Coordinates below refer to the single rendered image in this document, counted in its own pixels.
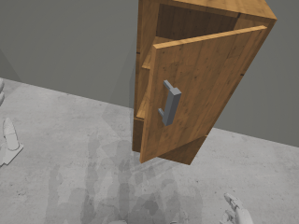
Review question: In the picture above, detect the cupboard door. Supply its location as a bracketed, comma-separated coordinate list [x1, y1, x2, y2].
[139, 25, 267, 163]

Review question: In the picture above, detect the right robot hand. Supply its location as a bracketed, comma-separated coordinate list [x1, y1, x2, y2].
[220, 192, 254, 224]

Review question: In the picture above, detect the left robot hand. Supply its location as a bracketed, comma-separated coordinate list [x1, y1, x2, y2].
[0, 78, 24, 168]

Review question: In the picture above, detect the handle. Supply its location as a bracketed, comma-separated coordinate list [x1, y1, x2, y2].
[158, 80, 182, 126]

